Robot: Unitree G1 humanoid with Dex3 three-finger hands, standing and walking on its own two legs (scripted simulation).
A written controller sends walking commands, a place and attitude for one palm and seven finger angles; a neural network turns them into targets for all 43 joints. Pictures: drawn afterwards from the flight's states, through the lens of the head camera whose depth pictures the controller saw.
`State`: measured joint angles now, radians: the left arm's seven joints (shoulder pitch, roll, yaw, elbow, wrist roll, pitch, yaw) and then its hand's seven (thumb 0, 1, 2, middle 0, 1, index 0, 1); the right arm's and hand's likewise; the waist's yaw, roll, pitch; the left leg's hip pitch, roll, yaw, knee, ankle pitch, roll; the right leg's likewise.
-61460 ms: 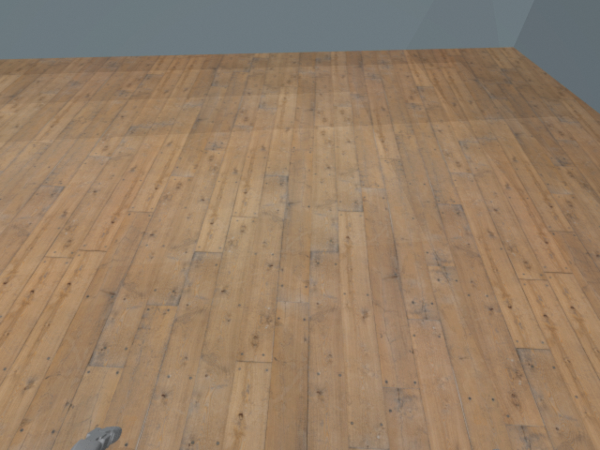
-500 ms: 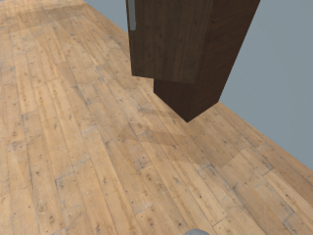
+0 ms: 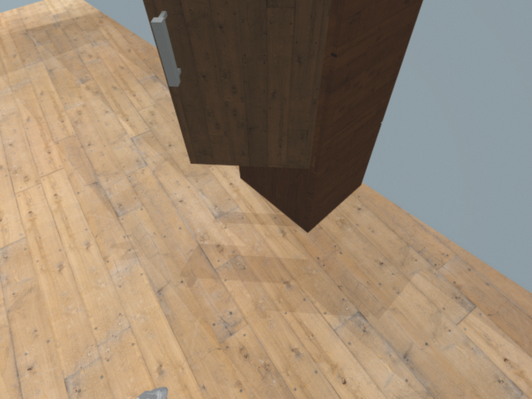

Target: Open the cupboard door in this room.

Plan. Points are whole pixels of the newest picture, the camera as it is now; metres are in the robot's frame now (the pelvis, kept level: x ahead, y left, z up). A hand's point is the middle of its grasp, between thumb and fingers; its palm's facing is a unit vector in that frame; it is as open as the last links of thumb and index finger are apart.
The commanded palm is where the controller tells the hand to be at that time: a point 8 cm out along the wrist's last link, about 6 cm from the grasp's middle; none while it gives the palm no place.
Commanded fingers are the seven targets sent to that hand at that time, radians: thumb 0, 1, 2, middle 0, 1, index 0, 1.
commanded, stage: take the last steps up to it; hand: left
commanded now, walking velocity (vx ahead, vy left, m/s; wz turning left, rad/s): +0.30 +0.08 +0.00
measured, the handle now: (169, 49) +0.84 +0.26 +0.08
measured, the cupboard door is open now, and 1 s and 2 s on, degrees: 42 42 42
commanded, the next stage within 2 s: come to a stop and stand still in 0.42 s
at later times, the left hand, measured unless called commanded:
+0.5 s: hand (139, 389) +0.16 +0.24 -0.18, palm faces +0.06 -0.99 -0.15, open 7.3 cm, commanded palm none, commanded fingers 0.00 0.90 0.90 -0.20 -0.30 -0.20 -0.30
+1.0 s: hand (160, 286) +0.35 +0.24 -0.17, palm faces +0.00 -0.98 -0.21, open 7.2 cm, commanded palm none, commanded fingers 0.00 0.90 0.90 -0.20 -0.30 -0.20 -0.30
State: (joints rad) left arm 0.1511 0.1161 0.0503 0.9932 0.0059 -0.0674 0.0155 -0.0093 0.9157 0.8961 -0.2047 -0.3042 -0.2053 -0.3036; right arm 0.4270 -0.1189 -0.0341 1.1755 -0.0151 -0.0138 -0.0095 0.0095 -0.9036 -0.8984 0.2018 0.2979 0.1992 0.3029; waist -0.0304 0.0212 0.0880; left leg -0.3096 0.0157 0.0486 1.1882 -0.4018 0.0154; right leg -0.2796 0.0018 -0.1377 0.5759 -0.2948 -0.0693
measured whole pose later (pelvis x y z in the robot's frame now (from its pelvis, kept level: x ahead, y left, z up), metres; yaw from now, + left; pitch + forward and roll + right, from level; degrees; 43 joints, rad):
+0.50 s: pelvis +0.20 +0.08 +0.00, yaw -2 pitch -1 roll +1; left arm 0.32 0.14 0.05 1.13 0.03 -0.01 0.01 0.00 0.91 0.90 -0.20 -0.30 -0.20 -0.30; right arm 0.12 -0.16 -0.03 1.00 -0.03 -0.06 -0.01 0.00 -0.91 -0.90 0.20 0.30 0.20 0.30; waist 0.05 -0.04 0.08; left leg -0.30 0.00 0.16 0.54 -0.23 0.06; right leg -0.38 -0.08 -0.05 1.17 -0.45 -0.01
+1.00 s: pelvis +0.26 +0.07 +0.00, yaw -1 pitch +1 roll +1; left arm 0.12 0.15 0.05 1.01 0.03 0.02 0.05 -0.01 0.93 0.90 -0.21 -0.30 -0.21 -0.30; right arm 0.22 -0.16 -0.05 1.08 0.00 0.06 -0.03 0.01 -0.91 -0.90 0.20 0.30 0.20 0.30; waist -0.01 -0.01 0.10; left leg -0.30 0.00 0.05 0.76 -0.51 -0.05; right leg -0.30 -0.05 -0.09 0.55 -0.26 -0.01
